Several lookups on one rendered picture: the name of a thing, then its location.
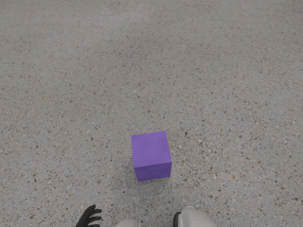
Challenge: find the carton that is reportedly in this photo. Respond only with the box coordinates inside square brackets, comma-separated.
[131, 131, 172, 182]

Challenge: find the robot right thigh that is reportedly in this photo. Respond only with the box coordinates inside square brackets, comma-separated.
[178, 209, 217, 227]

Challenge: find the robot left hand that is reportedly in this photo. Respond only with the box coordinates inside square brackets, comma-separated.
[76, 205, 102, 227]

